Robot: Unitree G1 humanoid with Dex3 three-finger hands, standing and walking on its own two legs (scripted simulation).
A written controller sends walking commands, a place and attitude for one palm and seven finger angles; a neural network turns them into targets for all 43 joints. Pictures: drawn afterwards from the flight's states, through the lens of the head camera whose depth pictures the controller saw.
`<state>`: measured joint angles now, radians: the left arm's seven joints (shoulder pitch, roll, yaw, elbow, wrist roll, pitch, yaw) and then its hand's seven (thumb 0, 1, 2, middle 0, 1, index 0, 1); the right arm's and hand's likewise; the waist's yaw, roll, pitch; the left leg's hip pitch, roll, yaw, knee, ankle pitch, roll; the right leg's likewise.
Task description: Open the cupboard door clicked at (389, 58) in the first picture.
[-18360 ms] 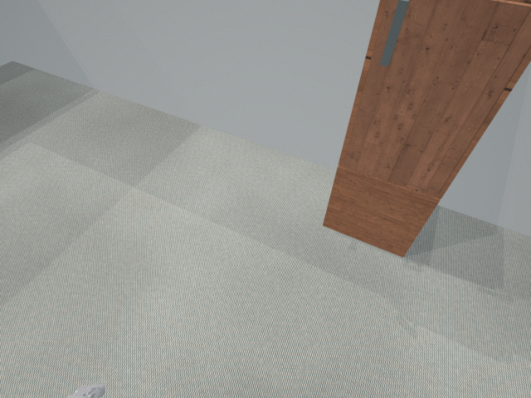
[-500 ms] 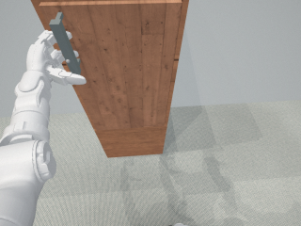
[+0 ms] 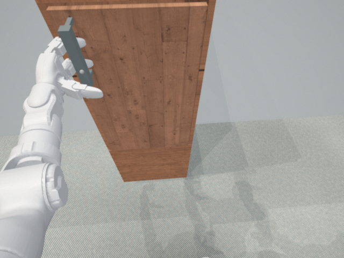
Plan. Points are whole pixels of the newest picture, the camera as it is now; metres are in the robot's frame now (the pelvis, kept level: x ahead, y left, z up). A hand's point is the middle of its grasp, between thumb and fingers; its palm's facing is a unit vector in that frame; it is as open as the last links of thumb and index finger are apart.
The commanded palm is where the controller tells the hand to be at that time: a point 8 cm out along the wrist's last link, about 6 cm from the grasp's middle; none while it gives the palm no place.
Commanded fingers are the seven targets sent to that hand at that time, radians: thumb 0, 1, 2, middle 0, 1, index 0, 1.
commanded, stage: slide the fingers in behind the handle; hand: left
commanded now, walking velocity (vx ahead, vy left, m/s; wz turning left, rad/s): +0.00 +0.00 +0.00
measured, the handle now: (79, 55) +0.55 +0.20 +0.16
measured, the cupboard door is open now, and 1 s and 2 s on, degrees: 0 0 26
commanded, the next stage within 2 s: close the thumb around the handle in 0.08 s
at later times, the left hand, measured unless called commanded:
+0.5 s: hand (80, 72) +0.49 +0.18 +0.16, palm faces +0.02 -1.00 +0.00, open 11.1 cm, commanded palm +0.46 +0.24 +0.17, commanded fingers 0.00 0.45 0.71 -0.37 -1.30 -0.37 -1.30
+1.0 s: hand (82, 72) +0.49 +0.18 +0.16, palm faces +0.02 -1.00 +0.01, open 6.4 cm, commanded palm +0.46 +0.23 +0.17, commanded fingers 0.00 0.90 0.90 -0.40 -1.35 -0.40 -1.35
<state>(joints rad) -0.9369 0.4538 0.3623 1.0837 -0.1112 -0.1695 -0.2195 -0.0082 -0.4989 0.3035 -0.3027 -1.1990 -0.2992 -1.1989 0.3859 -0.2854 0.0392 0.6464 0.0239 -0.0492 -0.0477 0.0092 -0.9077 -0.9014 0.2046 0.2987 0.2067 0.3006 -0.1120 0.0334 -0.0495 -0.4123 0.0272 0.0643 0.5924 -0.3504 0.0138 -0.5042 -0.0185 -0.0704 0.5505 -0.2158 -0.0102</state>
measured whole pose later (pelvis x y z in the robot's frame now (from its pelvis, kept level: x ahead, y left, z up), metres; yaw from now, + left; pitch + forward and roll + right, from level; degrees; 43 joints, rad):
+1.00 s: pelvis +0.00 +0.00 +0.00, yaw +0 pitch +10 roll -1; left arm -0.94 0.44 0.36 1.08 -0.11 -0.15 -0.21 0.00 0.63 0.81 -0.32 -1.32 -0.33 -1.32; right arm 0.38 -0.28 0.04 0.65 0.02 -0.04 -0.05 0.01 -0.91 -0.90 0.20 0.30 0.21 0.30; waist -0.12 0.03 -0.05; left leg -0.41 0.02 0.07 0.59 -0.35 0.02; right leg -0.50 -0.02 -0.07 0.55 -0.22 0.00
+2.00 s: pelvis +0.01 -0.01 +0.01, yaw +3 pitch -1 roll +0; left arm -0.38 -0.08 -0.01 0.13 -0.01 0.28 0.50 0.03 0.71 0.79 -0.31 -1.32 -0.33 -1.33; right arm 0.15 -0.16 0.03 0.67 -0.02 0.06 -0.05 0.01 -0.91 -0.90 0.20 0.30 0.21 0.30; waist 0.04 0.06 -0.02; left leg -0.11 0.02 0.02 0.44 -0.31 -0.01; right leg -0.21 -0.02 -0.11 0.45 -0.22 -0.02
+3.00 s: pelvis -0.02 -0.02 +0.01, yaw +3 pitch -4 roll +0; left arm -0.20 -0.14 -0.26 -0.09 0.01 0.35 0.62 0.02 0.06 0.55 -0.37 -1.26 -0.35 -1.26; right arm 0.10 -0.17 0.02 0.69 -0.03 0.09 0.00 0.01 -0.91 -0.90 0.20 0.30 0.20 0.30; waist 0.02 0.06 0.00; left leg -0.13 0.02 0.01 0.48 -0.29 -0.01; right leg -0.20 -0.02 -0.12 0.46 -0.19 -0.03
